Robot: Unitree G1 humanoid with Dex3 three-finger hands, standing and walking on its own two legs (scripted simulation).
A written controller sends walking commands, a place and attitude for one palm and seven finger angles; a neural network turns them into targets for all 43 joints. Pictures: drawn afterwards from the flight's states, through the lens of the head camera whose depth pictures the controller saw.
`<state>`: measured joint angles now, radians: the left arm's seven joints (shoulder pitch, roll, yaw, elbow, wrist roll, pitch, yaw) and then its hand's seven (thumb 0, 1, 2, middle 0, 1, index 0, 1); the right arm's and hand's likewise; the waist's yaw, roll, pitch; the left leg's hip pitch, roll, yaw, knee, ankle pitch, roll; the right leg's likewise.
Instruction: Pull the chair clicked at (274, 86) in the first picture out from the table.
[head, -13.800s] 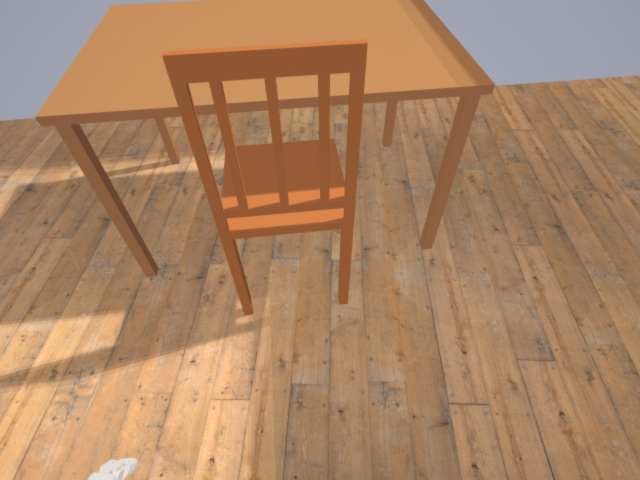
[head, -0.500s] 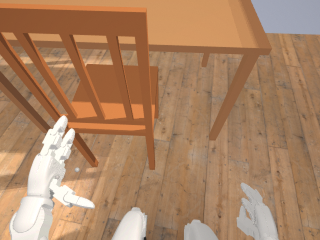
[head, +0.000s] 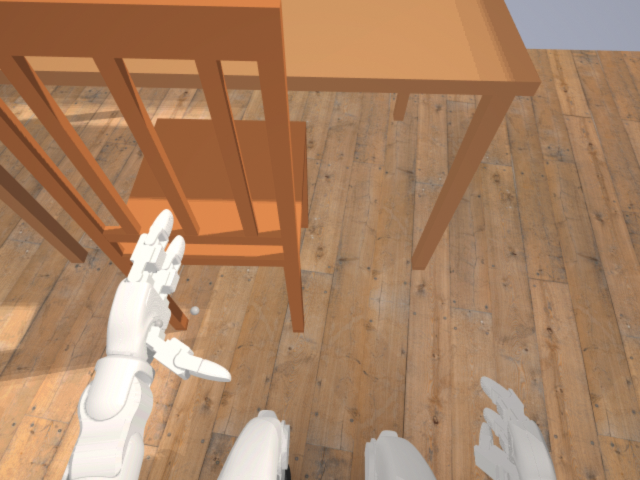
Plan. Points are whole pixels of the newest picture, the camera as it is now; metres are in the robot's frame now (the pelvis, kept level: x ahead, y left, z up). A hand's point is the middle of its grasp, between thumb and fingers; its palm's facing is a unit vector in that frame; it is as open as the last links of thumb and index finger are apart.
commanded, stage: aim the fingers beside a spindle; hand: left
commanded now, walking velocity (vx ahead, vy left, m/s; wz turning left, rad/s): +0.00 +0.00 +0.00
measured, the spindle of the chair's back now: (160, 165) +0.52 +0.26 +0.04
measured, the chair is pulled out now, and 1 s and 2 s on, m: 0.00 0.00 0.00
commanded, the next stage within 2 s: none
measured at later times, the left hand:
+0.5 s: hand (230, 285) +0.34 +0.14 +0.02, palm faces -0.02 -1.00 -0.04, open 16.9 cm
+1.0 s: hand (234, 259) +0.38 +0.14 +0.02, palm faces +0.05 -1.00 -0.04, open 16.9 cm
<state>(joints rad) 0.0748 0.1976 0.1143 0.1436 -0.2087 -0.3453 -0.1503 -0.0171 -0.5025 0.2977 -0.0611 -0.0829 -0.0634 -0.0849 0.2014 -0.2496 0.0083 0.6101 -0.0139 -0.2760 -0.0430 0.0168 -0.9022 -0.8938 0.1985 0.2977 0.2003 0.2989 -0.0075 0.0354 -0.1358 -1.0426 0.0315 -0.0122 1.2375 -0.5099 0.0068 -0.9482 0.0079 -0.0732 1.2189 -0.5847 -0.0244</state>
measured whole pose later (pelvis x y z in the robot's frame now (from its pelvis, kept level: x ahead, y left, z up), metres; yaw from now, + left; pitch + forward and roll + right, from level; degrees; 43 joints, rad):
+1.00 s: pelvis -0.01 -0.01 -0.02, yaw -1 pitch +22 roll -1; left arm -0.27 0.18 0.17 0.48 -0.13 -0.46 -0.05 -0.02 -0.50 0.30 -0.06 -0.08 -0.07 -0.09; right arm 0.23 -0.24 -0.01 0.65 -0.03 -0.15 -0.01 0.01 -0.90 -0.89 0.20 0.30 0.20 0.30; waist -0.04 0.03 -0.17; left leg -1.17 0.04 0.01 1.31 -0.52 0.00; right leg -1.10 0.02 -0.05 1.32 -0.61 -0.04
